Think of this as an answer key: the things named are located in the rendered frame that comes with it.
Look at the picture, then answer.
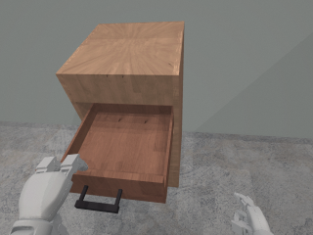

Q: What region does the drawer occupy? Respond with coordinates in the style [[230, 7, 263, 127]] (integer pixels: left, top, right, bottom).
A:
[[35, 103, 174, 204]]

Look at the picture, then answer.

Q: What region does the robot left hand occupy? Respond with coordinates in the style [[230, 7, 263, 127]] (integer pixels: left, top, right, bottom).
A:
[[19, 154, 88, 235]]

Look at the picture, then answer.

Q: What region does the cabinet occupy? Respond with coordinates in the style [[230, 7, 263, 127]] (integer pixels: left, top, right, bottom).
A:
[[55, 21, 185, 188]]

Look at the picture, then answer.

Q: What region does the robot left forearm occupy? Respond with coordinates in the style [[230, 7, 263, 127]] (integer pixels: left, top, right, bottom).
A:
[[9, 218, 53, 235]]

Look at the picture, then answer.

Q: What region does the robot right hand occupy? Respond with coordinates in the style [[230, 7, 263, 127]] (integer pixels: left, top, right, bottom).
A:
[[231, 192, 271, 235]]

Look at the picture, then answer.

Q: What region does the handle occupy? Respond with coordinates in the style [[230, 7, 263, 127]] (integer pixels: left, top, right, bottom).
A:
[[74, 185, 122, 213]]

